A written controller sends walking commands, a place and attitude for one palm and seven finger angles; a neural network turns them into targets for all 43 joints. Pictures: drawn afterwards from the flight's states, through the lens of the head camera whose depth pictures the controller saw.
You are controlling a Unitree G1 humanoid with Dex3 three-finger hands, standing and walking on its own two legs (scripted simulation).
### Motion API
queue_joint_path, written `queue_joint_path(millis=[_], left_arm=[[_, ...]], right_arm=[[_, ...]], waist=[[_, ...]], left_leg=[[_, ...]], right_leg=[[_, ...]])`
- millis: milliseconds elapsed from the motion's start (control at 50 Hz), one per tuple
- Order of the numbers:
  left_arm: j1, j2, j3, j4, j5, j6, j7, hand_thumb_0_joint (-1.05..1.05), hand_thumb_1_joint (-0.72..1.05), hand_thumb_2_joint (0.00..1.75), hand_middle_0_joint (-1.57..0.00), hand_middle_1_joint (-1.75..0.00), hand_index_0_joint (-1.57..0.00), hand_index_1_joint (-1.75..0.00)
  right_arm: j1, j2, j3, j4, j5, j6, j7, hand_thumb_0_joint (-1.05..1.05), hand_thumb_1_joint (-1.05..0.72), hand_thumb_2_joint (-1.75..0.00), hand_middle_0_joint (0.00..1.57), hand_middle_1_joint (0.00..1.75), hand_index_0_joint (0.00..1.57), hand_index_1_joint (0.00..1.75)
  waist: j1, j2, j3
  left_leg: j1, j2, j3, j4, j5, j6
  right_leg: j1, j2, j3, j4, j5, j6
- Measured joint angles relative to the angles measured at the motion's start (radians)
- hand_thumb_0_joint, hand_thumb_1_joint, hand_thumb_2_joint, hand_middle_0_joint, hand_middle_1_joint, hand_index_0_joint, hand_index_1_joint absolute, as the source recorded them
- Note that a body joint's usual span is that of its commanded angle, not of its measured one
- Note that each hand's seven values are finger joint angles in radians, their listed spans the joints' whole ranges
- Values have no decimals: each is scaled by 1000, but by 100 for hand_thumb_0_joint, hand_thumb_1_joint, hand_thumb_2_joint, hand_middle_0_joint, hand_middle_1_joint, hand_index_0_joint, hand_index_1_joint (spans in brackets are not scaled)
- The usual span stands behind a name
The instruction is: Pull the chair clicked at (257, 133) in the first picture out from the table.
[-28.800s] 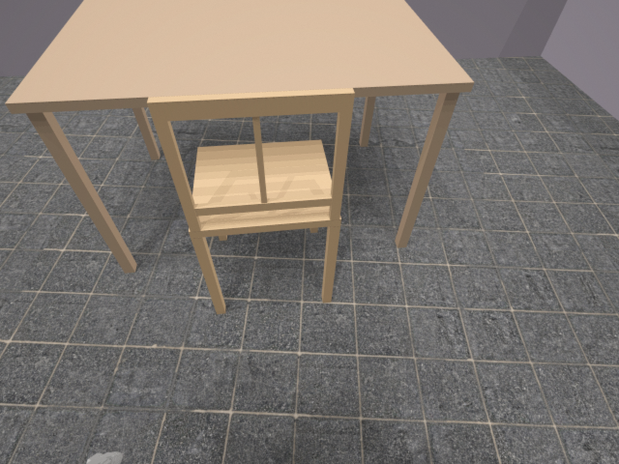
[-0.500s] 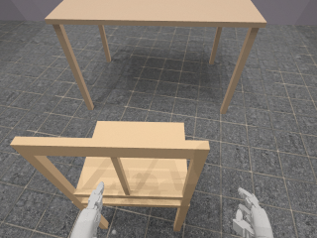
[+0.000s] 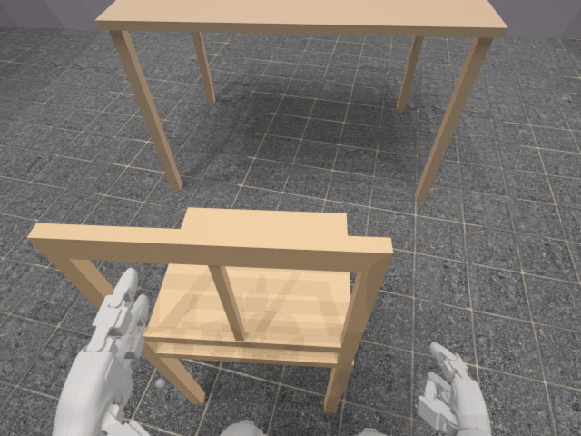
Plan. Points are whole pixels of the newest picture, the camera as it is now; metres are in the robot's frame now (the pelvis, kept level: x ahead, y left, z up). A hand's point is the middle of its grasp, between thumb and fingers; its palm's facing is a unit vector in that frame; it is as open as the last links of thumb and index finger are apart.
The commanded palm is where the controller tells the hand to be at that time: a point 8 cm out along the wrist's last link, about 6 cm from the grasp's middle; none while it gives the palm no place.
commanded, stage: draw the hand back to the body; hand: left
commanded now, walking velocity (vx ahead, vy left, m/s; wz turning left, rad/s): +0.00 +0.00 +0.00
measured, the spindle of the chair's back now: (229, 304) +0.31 +0.12 -0.02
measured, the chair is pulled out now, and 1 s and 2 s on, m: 0.65 0.65 0.65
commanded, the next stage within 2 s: step back with the hand held close in 1.16 s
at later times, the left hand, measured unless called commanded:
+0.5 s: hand (54, 316) +0.20 +0.23 +0.18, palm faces +0.35 -0.85 -0.40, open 13.4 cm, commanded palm +0.15 +0.27 +0.21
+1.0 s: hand (22, 246) +0.24 +0.25 +0.23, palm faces +0.44 -0.79 -0.42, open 7.7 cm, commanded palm +0.19 +0.29 +0.25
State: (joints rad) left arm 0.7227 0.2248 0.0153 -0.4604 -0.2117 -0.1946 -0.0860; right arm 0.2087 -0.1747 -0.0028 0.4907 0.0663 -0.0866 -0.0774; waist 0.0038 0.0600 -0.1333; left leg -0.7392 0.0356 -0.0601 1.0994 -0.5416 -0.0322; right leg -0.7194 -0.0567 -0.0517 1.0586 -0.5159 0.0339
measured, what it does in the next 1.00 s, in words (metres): rises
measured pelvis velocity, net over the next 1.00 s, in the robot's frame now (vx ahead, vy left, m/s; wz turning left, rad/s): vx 0.04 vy -0.01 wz -0.03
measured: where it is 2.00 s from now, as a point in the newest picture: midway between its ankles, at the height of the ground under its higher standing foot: outside the picture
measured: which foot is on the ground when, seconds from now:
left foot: down 0.00-1.00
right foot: down 0.00-1.00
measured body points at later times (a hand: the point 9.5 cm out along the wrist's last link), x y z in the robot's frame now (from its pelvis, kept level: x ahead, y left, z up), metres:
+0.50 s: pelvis +0.02 +0.00 +0.06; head +0.01 -0.02 +0.51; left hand +0.18 +0.27 +0.20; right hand +0.22 -0.22 -0.02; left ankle +0.01 +0.14 -0.66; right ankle +0.01 -0.14 -0.66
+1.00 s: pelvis +0.04 -0.01 +0.07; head +0.04 -0.03 +0.52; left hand +0.21 +0.29 +0.25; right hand +0.22 -0.24 -0.02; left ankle +0.01 +0.14 -0.66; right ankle +0.01 -0.14 -0.66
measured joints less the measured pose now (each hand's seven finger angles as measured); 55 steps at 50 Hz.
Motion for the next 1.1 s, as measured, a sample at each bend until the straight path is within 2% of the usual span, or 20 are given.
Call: queue_joint_path(millis=[100, 140, 200, 260, 320, 540, 840, 960, 1100], left_arm=[[-10, 15, 68, -14, -38, -11, -13, -1, -52, 21, -1, -1, -1, -1], [-33, 45, 74, -15, 34, 41, 44, -1, -49, 23, -1, -1, -1, -1], [-36, 68, 74, -21, 110, 138, 142, -1, -41, 27, -2, -3, -2, -3], [-28, 84, 77, -26, 143, 197, 200, -1, -33, 31, -3, -5, -3, -4], [-37, 93, 85, -27, 156, 218, 232, -1, -23, 35, -5, -7, -5, -6], [-130, 102, 183, -5, 160, 200, 258, 0, 15, 54, -10, -15, -10, -14], [-248, 141, 340, 23, 139, 178, 255, 1, 69, 80, -18, -26, -18, -26], [-243, 120, 331, 33, 137, 179, 246, 1, 82, 86, -19, -29, -19, -28], [-222, 127, 315, 10, 140, 181, 241, 1, 87, 89, -21, -30, -20, -29]], right_arm=[[20, -12, 6, 27, 7, -39, -14, 2, -90, -89, 20, 30, 20, 30], [27, -16, 4, 32, 0, -32, -29, 2, -90, -89, 20, 30, 20, 30], [29, -25, 10, 33, -11, -14, -45, 2, -91, -89, 20, 30, 20, 30], [29, -31, 15, 40, -17, -12, -54, 2, -91, -89, 20, 30, 20, 30], [26, -38, 21, 54, -21, -23, -58, 2, -91, -89, 20, 30, 20, 30], [-22, -34, 32, 114, -34, -48, -37, 2, -90, -89, 20, 30, 20, 30], [-41, -47, 14, 157, -42, -29, -16, 2, -90, -89, 20, 30, 20, 30], [-40, -58, -1, 162, -40, -17, -8, 2, -90, -89, 20, 30, 20, 30], [-32, -58, -8, 164, -38, -24, -13, 2, -91, -89, 20, 30, 20, 30]], waist=[[0, 5, -1], [18, 2, 7], [19, 5, 29], [18, 8, 46], [23, 11, 66], [47, 13, 116], [55, 22, 148], [45, 21, 154], [45, 15, 158]], left_leg=[[64, 1, -7, -64, 25, -1], [108, 7, 0, -98, 35, -2], [189, 11, 6, -164, 56, -3], [266, 11, 12, -231, 80, 0], [335, 9, 14, -293, 103, 2], [509, 4, 32, -473, 170, 3], [615, 11, 47, -598, 212, -4], [625, 15, 55, -617, 218, -5], [632, 18, 58, -623, 219, -7]], right_leg=[[71, 2, -11, -72, 26, -1], [112, 8, -7, -106, 39, -3], [192, 11, -4, -174, 64, -2], [268, 12, -4, -243, 89, -2], [340, 11, -5, -307, 112, -1], [502, 8, 2, -472, 175, 1], [592, 15, 10, -574, 208, -4], [597, 19, 17, -588, 215, -6], [601, 22, 19, -591, 215, -7]])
